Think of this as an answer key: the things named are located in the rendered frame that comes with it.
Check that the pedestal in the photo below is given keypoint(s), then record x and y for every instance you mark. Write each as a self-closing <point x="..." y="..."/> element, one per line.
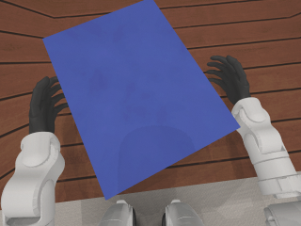
<point x="263" y="35"/>

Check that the robot right upper arm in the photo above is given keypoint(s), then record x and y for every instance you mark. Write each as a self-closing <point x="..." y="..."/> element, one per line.
<point x="283" y="214"/>

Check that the left robot shin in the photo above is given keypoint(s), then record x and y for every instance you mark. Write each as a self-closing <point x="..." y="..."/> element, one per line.
<point x="121" y="201"/>

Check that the left robot hand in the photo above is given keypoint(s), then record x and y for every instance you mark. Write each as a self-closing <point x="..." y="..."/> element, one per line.
<point x="43" y="112"/>

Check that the robot left thigh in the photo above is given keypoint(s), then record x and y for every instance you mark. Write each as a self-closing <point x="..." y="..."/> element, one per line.
<point x="118" y="214"/>

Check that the right robot forearm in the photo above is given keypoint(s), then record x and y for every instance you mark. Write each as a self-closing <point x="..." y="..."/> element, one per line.
<point x="276" y="173"/>

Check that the right robot hand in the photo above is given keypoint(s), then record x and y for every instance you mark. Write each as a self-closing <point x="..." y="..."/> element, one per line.
<point x="233" y="78"/>

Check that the carton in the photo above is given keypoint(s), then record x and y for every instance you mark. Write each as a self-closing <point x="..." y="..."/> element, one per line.
<point x="139" y="100"/>

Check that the left robot forearm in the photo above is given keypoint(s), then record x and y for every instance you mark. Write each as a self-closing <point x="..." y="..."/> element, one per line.
<point x="28" y="198"/>

